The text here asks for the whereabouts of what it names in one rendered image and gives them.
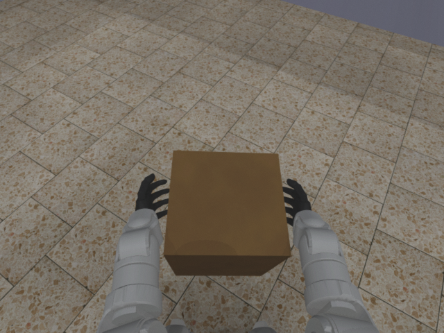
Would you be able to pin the robot left forearm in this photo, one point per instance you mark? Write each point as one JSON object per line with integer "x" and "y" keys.
{"x": 135, "y": 287}

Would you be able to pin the carton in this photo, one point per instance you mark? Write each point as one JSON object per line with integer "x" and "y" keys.
{"x": 226, "y": 214}

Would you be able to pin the robot shin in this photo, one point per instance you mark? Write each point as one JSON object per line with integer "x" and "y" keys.
{"x": 260, "y": 324}
{"x": 177, "y": 322}

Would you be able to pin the left robot upper arm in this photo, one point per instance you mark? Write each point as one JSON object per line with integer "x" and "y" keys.
{"x": 143, "y": 325}

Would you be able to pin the robot left shin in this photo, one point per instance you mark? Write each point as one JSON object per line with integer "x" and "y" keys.
{"x": 177, "y": 322}

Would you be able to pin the robot right forearm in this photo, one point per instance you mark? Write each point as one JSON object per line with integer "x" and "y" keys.
{"x": 328, "y": 285}

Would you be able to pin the right robot upper arm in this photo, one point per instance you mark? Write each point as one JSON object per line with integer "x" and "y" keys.
{"x": 330, "y": 323}

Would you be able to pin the robot right shin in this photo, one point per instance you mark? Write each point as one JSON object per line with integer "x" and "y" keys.
{"x": 260, "y": 324}

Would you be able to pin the robot right hand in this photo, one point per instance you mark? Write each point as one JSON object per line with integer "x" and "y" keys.
{"x": 298, "y": 201}

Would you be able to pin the robot left hand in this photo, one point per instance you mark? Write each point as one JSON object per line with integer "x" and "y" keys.
{"x": 146, "y": 197}

